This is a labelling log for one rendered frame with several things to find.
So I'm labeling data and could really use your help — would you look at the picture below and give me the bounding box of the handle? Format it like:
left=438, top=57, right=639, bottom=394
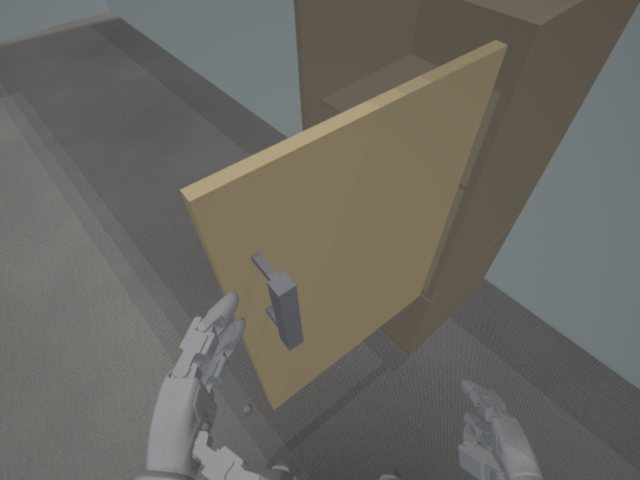
left=251, top=251, right=304, bottom=351

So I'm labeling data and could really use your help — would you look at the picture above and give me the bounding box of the left robot hand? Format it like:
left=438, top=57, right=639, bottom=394
left=146, top=291, right=274, bottom=480

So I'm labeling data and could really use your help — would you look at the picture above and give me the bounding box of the right robot hand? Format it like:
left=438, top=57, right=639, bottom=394
left=458, top=379, right=543, bottom=480

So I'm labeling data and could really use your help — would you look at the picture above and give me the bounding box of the cupboard door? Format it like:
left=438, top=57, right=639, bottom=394
left=180, top=40, right=508, bottom=410

